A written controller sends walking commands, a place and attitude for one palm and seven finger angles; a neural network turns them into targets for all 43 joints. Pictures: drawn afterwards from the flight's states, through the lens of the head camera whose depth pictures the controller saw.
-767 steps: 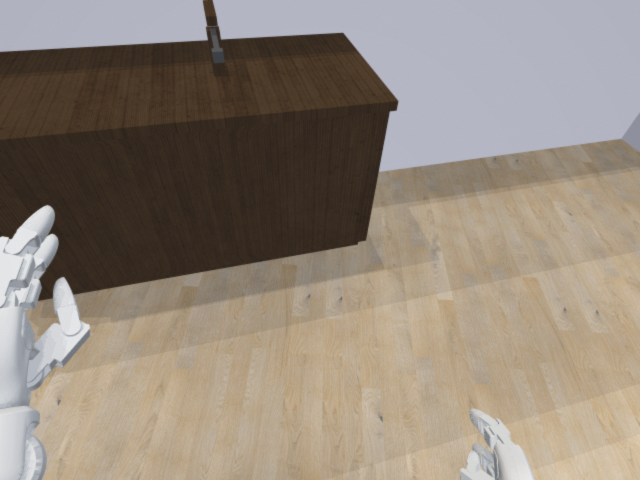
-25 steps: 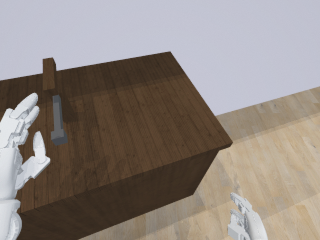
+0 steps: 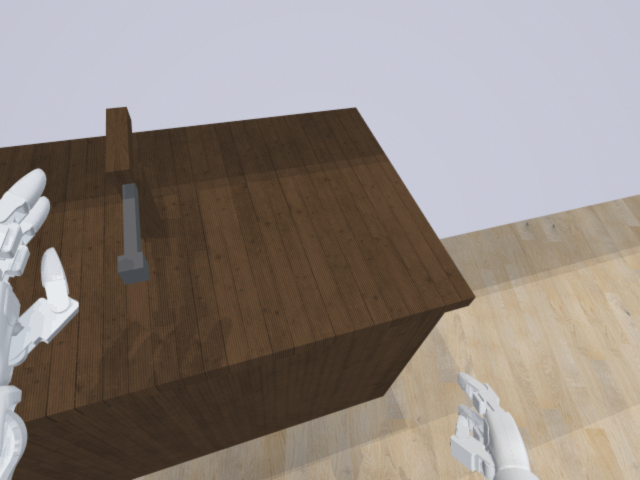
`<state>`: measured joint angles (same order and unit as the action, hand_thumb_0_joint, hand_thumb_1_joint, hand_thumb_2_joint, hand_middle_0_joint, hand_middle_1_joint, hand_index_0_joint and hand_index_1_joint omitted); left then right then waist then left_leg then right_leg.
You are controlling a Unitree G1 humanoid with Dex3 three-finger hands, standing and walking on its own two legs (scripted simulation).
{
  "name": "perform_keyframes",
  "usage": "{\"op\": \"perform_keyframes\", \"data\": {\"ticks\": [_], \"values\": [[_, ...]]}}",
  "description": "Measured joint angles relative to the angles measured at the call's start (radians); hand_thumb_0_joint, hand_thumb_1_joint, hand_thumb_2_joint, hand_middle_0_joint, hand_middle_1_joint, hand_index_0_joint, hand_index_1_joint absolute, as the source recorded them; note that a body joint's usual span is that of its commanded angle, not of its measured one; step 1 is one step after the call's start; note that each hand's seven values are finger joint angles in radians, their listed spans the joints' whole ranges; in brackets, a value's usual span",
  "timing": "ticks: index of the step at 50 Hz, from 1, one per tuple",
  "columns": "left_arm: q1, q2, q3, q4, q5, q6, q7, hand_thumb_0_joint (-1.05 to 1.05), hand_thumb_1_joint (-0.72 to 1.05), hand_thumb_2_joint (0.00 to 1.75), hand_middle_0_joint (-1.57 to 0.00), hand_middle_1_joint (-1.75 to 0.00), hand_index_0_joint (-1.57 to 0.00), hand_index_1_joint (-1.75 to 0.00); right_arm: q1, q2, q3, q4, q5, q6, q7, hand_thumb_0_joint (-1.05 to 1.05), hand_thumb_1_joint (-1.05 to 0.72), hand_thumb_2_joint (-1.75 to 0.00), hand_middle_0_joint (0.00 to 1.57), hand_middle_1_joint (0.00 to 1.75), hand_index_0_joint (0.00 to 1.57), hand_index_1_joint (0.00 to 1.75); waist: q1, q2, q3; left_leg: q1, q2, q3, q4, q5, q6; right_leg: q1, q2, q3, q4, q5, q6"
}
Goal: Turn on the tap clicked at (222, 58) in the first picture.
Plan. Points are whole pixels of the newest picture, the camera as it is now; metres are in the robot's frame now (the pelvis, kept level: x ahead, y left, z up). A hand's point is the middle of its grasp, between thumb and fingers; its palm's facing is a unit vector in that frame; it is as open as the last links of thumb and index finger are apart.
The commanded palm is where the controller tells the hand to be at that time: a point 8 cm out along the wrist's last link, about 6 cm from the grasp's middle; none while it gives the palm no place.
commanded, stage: look again from close up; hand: left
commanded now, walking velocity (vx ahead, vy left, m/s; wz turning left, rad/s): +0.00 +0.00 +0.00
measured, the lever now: (133, 268) +0.33 +0.27 +0.06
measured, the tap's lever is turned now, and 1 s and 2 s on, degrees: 0 0 0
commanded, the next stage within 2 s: shuffle to correct the standing spot in 0.26 s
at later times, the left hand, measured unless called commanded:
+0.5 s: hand (82, 310) +0.22 +0.24 +0.16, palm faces +0.36 -0.86 -0.37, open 7.4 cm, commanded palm +0.16 +0.27 +0.17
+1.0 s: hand (172, 313) +0.23 +0.17 +0.16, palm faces +0.30 -0.86 -0.40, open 7.4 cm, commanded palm +0.16 +0.21 +0.17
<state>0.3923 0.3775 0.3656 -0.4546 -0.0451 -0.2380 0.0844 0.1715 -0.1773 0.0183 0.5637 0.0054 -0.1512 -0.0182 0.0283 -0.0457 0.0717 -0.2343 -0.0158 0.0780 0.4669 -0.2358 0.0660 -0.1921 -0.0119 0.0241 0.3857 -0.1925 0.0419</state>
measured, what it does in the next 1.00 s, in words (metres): shifts its weight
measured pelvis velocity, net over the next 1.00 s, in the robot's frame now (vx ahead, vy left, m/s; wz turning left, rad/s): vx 0.00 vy -0.07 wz -0.02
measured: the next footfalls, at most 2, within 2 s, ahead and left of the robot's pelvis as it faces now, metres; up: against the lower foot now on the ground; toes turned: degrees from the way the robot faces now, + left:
none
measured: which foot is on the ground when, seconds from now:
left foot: down 0.00-1.00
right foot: down 0.00-1.00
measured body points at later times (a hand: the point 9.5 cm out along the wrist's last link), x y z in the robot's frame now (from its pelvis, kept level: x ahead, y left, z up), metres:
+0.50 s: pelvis +0.00 -0.01 +0.00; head +0.03 +0.01 +0.45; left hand +0.19 +0.28 +0.18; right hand +0.17 -0.23 -0.07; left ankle +0.01 +0.07 -0.74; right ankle +0.01 -0.15 -0.74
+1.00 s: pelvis +0.00 -0.07 -0.01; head +0.04 -0.06 +0.44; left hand +0.20 +0.21 +0.18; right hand +0.17 -0.31 -0.08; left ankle +0.01 +0.07 -0.74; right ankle +0.01 -0.15 -0.74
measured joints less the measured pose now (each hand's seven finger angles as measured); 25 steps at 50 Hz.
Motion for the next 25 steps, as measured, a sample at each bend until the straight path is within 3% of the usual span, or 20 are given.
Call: {"op": "perform_keyframes", "data": {"ticks": [9, 25], "values": [[0.021, -0.004, -0.001, -0.040, -0.003, -0.009, 0.006, 0.01, 0.89, 0.90, -0.21, -0.30, -0.21, -0.30, 0.019, -0.006, -0.002, 0.013, 0.001, 0.015, 0.001, 0.01, -0.91, -0.90, 0.20, 0.30, 0.20, 0.30, 0.009, 0.011, -0.006, 0.004, -0.002, -0.003, -0.008, 0.005, -0.001, 0.005, -0.002, -0.003, -0.008, 0.004, 0.000], [0.020, -0.005, -0.006, -0.019, -0.007, 0.008, 0.006, 0.01, 0.89, 0.90, -0.21, -0.30, -0.21, -0.30, 0.030, -0.006, -0.008, 0.017, 0.006, 0.027, -0.004, 0.01, -0.91, -0.90, 0.20, 0.30, 0.20, 0.30, -0.003, 0.013, 0.000, 0.006, 0.007, -0.005, -0.022, 0.018, -0.014, -0.002, 0.007, -0.005, -0.006, 0.009, -0.012]]}}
